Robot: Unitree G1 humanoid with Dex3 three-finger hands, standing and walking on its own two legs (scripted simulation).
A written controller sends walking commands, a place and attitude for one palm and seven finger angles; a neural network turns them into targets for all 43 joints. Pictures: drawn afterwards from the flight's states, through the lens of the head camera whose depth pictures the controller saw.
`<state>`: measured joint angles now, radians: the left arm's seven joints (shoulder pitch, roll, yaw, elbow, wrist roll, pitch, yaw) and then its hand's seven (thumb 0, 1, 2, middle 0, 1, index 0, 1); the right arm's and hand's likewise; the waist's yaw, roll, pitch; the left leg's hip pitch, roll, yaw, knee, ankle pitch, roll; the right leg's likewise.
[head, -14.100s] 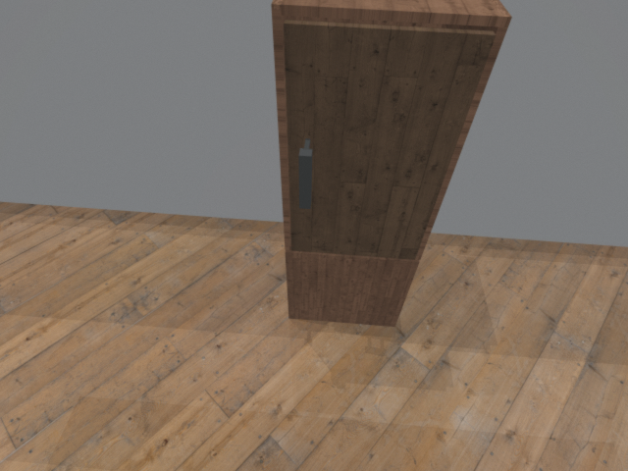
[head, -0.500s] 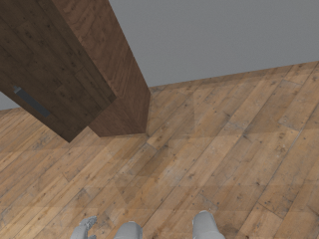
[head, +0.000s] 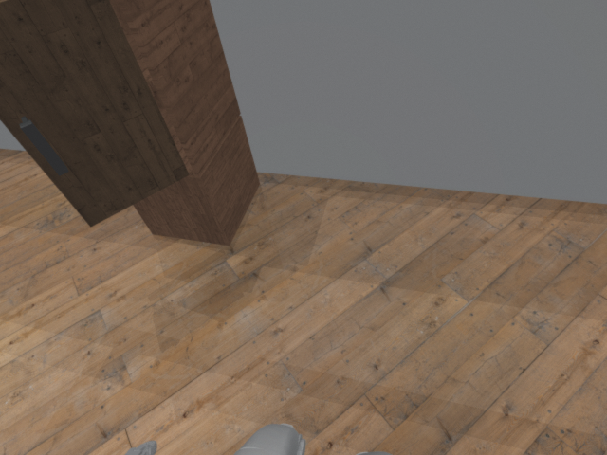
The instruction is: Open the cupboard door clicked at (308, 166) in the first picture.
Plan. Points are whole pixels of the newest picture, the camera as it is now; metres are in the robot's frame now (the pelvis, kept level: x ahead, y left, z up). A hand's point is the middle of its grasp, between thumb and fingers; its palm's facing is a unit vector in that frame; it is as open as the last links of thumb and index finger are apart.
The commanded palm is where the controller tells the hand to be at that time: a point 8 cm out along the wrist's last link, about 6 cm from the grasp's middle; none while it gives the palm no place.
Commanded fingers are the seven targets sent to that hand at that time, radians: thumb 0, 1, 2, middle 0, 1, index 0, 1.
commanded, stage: relax the arm and regain balance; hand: left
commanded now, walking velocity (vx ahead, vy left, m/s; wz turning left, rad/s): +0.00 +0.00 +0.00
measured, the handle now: (43, 145) +0.78 +0.71 -0.01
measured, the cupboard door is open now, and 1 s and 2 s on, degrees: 53 53 53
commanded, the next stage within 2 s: stand and wait in 1.20 s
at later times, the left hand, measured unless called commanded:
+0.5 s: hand out of the picture +0.06 +0.13 -0.10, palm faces +0.08 -0.92 -0.37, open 16.3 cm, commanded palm none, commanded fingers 0.00 -0.50 0.30 -0.15 -0.30 -0.15 -0.30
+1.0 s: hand out of the picture +0.04 +0.06 -0.12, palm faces +0.02 -0.94 -0.35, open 16.5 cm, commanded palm none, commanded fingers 0.00 -0.50 0.30 -0.15 -0.30 -0.15 -0.30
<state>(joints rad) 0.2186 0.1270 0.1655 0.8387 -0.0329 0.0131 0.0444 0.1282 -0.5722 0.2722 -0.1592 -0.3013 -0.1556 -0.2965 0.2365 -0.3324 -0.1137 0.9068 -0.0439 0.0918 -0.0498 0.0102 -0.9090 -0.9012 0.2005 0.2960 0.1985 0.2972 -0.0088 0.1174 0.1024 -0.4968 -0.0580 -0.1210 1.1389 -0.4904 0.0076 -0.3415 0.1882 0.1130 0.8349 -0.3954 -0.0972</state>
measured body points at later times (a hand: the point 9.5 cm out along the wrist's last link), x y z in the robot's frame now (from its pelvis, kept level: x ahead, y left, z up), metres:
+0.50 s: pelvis -0.03 -0.10 +0.03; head -0.03 -0.15 +0.48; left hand +0.06 +0.18 -0.07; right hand -0.11 -0.36 -0.14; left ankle -0.07 +0.09 -0.70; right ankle +0.02 -0.06 -0.70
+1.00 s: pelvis -0.04 -0.18 +0.03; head -0.04 -0.20 +0.48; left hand +0.04 +0.11 -0.09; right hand +0.04 -0.43 -0.11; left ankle -0.06 -0.04 -0.70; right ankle -0.03 -0.30 -0.70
